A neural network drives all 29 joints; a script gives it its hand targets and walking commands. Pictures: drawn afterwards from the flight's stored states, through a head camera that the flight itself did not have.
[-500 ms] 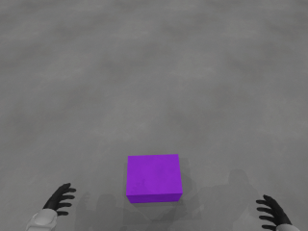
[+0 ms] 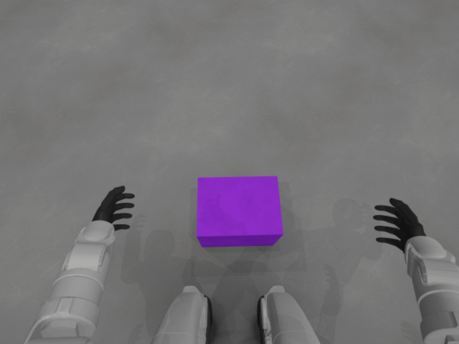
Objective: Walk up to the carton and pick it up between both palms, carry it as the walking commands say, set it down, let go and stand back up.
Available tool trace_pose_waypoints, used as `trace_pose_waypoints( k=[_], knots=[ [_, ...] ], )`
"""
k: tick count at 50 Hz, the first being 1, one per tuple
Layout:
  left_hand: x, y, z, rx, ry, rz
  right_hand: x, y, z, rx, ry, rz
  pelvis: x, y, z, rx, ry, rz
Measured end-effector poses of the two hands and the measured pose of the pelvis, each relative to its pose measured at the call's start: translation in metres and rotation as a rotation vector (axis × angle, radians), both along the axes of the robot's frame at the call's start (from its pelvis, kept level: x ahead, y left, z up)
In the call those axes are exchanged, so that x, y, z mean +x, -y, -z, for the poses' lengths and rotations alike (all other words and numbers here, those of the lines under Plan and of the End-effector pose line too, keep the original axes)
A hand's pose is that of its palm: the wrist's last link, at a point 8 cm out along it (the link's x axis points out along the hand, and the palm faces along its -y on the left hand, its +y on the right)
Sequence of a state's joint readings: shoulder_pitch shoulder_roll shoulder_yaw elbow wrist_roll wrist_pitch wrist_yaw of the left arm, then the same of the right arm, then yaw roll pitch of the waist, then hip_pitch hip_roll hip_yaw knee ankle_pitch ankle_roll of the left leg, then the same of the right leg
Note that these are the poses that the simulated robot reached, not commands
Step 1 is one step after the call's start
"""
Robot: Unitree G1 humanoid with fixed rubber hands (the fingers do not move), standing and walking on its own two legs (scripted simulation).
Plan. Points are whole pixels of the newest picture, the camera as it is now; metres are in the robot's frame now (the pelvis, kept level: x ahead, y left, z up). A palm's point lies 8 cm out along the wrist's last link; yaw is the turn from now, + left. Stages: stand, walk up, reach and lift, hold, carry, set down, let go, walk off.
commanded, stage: reach and lift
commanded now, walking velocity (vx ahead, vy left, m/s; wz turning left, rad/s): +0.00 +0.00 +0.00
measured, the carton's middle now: (237, 213) +0.48 -0.03 -0.61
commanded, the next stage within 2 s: none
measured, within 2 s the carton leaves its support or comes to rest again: neither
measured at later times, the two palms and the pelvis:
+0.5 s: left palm (132, 175) +0.44 +0.22 -0.13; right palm (363, 179) +0.43 -0.29 -0.13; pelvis -0.01 -0.02 -0.05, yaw +0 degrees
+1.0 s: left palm (144, 161) +0.50 +0.21 -0.18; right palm (341, 160) +0.50 -0.27 -0.18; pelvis -0.02 -0.02 -0.08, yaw +0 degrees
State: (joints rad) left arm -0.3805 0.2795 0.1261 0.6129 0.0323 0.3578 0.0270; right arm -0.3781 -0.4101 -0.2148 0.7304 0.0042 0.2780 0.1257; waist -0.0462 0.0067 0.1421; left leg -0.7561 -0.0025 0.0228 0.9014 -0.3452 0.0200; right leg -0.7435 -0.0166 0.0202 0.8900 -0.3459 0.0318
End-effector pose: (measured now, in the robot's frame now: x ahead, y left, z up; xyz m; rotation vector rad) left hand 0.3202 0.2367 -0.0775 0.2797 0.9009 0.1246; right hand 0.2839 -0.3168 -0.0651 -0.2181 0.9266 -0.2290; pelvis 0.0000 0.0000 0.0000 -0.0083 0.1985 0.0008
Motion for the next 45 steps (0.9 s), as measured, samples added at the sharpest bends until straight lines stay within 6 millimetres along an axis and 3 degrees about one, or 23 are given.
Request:
trace_pose_waypoints(
  k=[5, 12, 36, 40, 45],
  knots=[
    [0.015, 0.001, 0.014, -0.023, 0.014, -0.024, 0.028, -0.003, 0.011, 0.016, 0.028, -0.007, -0.010, 0.002, 0.011, 0.002, -0.059, 0.000],
    [0.052, 0.000, 0.027, -0.048, 0.064, -0.032, 0.071, -0.013, 0.030, 0.044, 0.081, -0.017, -0.018, 0.009, 0.025, 0.001, -0.156, 0.000],
    [0.175, 0.025, 0.077, -0.178, 0.249, -0.079, 0.207, -0.039, 0.087, 0.145, 0.270, -0.033, -0.011, 0.025, 0.067, 0.016, -0.541, 0.003],
    [0.185, 0.026, 0.082, -0.181, 0.271, -0.073, 0.219, -0.043, 0.094, 0.145, 0.287, -0.044, -0.012, 0.025, 0.072, 0.016, -0.578, 0.002],
    [0.185, 0.025, 0.091, -0.180, 0.275, -0.063, 0.220, -0.044, 0.103, 0.140, 0.292, -0.048, -0.014, 0.024, 0.076, 0.014, -0.601, 0.001]
  ],
)
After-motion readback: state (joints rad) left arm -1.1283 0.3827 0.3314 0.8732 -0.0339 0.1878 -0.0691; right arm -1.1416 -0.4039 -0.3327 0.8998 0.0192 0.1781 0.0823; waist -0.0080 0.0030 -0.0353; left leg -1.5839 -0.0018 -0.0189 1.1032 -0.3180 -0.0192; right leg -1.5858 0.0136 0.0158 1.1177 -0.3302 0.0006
